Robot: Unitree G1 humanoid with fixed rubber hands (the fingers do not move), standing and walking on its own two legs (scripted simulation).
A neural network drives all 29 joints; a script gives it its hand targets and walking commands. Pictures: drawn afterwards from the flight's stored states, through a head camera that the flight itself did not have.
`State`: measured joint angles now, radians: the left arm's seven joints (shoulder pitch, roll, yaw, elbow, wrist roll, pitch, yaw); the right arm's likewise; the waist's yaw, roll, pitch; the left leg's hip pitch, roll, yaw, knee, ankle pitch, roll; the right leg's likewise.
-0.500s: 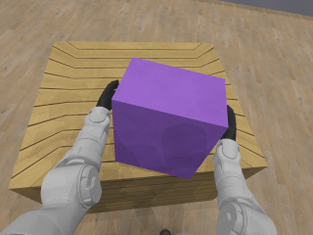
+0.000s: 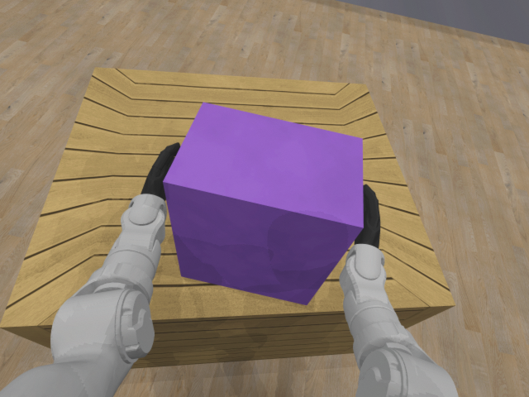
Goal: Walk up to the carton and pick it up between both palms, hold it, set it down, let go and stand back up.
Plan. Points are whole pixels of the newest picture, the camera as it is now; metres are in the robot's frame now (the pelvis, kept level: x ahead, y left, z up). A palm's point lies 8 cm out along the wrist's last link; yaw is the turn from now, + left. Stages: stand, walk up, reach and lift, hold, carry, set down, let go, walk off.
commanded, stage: set down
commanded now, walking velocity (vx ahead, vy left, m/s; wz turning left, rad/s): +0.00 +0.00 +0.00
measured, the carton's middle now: (261, 215) +0.40 -0.06 -0.01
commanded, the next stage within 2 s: none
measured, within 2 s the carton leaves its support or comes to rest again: neither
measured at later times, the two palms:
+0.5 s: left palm (158, 191) +0.43 +0.11 +0.03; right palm (365, 237) +0.32 -0.21 +0.02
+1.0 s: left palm (161, 198) +0.43 +0.11 +0.01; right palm (369, 242) +0.32 -0.23 +0.00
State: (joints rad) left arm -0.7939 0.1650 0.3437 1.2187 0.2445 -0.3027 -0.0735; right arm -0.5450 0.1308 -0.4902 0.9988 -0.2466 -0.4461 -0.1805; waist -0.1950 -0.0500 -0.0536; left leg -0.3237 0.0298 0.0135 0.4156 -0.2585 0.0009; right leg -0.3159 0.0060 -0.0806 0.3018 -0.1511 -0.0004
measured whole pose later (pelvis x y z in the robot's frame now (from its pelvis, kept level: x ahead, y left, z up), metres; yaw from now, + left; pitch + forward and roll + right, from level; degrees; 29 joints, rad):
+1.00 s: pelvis -0.03 +0.01 -0.02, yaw -3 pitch +21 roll -3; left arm -0.95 0.23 0.03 1.48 -0.08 -0.38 0.01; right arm -0.75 -0.07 -0.22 1.31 0.08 -0.46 -0.18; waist -0.17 0.06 -0.21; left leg -0.70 0.04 0.01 0.63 -0.30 0.01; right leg -0.68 0.01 -0.06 0.46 -0.15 0.01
